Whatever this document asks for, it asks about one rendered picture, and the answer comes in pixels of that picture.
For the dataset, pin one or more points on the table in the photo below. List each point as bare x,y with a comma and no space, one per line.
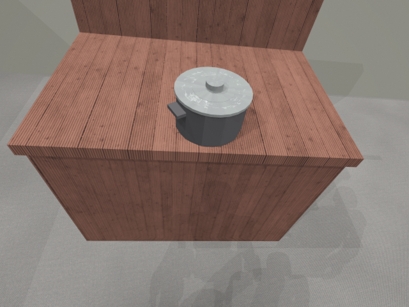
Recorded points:
103,140

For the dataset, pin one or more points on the knob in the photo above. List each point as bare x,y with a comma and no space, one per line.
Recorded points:
214,83

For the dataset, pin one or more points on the pot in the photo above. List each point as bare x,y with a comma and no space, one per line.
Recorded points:
205,130

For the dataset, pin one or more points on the lid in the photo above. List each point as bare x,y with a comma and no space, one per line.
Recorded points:
191,91

